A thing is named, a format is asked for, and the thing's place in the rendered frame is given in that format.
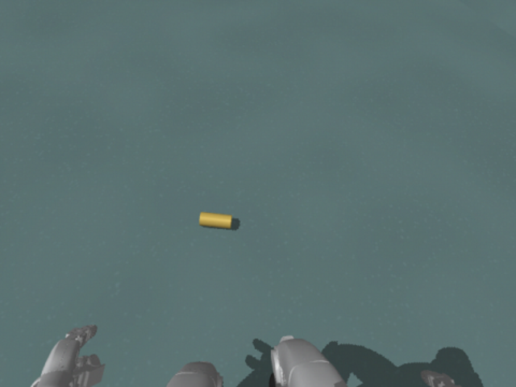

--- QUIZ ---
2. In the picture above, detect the can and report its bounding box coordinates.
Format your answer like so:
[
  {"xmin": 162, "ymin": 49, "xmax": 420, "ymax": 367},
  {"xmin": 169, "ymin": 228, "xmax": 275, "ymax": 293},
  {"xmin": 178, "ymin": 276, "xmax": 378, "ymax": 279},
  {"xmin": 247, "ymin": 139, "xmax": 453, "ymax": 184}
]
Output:
[{"xmin": 199, "ymin": 212, "xmax": 232, "ymax": 229}]

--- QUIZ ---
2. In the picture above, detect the left robot arm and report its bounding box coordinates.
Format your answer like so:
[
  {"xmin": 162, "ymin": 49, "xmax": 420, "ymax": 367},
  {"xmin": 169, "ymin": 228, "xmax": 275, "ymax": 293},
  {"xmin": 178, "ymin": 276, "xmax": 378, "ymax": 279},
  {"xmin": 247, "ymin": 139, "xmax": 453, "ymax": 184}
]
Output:
[{"xmin": 31, "ymin": 371, "xmax": 74, "ymax": 387}]

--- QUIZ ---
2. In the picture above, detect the right robot hand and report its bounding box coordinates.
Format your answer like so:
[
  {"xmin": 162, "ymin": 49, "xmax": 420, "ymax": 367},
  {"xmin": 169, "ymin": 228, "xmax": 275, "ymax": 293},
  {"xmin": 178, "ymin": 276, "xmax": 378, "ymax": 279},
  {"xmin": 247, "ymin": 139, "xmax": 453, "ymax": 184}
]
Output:
[{"xmin": 421, "ymin": 370, "xmax": 462, "ymax": 387}]

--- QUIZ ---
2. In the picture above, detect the left robot hand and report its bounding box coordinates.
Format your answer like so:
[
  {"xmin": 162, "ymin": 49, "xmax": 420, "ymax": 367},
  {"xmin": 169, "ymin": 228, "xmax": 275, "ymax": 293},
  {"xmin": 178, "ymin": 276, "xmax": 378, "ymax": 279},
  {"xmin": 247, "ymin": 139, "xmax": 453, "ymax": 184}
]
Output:
[{"xmin": 41, "ymin": 325, "xmax": 105, "ymax": 387}]

